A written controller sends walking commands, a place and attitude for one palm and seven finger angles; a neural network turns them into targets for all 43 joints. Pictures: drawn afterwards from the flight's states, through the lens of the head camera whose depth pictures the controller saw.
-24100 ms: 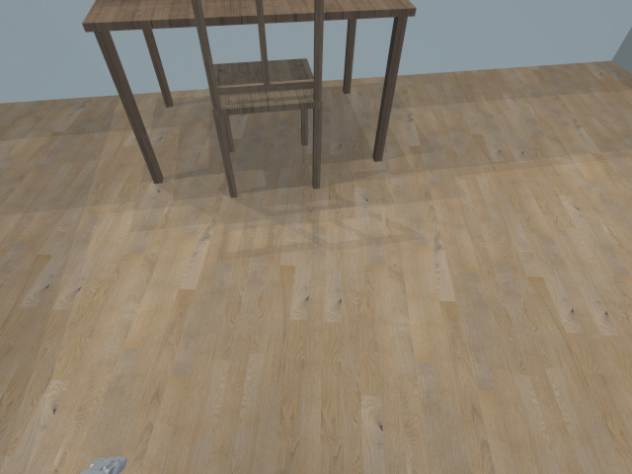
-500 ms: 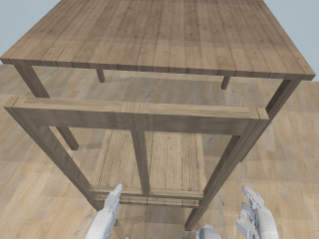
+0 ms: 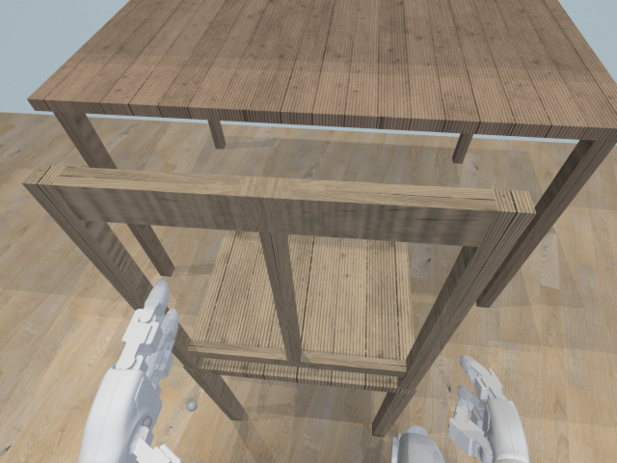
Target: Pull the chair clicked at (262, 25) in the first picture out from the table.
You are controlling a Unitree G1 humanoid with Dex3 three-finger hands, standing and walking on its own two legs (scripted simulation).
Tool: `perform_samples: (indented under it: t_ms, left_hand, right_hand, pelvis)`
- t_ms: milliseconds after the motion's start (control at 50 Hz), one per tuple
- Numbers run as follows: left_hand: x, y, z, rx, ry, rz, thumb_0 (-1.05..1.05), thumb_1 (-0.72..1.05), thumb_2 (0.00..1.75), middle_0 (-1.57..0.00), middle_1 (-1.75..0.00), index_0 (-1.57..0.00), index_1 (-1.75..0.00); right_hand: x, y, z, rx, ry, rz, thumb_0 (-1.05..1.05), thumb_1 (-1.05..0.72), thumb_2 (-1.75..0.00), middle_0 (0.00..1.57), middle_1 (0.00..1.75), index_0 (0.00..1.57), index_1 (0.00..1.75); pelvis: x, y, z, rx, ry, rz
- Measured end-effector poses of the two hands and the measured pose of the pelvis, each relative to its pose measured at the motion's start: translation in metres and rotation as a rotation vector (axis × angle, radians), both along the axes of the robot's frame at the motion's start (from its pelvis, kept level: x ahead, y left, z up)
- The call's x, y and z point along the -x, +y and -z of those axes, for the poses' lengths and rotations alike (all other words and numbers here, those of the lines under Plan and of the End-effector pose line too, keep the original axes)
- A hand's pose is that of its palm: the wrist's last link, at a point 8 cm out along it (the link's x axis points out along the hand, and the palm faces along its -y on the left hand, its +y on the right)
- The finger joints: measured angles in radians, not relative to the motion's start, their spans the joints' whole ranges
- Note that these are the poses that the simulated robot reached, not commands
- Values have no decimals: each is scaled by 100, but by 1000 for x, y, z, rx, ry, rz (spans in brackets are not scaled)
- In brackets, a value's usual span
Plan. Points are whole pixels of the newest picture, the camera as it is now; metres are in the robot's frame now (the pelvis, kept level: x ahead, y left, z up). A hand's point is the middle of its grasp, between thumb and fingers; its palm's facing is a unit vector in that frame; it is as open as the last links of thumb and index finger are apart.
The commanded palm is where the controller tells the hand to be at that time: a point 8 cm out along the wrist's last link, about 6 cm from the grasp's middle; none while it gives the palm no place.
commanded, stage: draw the hand back to the body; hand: left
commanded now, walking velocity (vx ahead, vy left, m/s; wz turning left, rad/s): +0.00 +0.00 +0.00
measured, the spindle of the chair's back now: (286, 308) +0.31 +0.06 +0.03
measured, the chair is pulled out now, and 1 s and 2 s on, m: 0.27 0.27 0.27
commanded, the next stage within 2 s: step back with the hand held close in 1.14 s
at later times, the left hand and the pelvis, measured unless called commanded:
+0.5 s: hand (58, 333) +0.20 +0.22 +0.19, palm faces +0.37 -0.83 -0.41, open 13.2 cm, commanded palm +0.15 +0.26 +0.21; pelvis +0.02 +0.00 +0.06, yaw +0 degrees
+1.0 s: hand out of the picture +0.23 +0.26 +0.24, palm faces +0.48 -0.75 -0.45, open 7.7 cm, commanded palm +0.18 +0.30 +0.26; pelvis +0.03 +0.01 +0.07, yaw -2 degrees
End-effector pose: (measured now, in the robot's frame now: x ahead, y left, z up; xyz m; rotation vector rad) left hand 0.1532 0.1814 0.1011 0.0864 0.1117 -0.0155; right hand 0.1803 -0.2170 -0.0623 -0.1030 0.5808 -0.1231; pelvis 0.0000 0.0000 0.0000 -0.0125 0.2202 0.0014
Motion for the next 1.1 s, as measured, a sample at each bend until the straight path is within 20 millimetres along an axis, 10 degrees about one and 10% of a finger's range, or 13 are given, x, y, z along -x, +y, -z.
perform_samples:
  t_ms: [800,1100]
  left_hand:
    - [-20,110,-170,-524,-341,-467,1,65,78,-18,-25,-18,-25]
    - [-33,116,-160,-486,-312,-434,1,87,89,-21,-30,-21,-30]
  right_hand:
    - [-10,-18,-49,80,84,-12,1,-90,-90,20,30,20,30]
    - [-6,-11,-49,86,125,11,1,-90,-90,20,30,20,30]
  pelvis:
    - [-29,-2,-73,16,-247,17]
    - [-35,9,-74,25,-248,26]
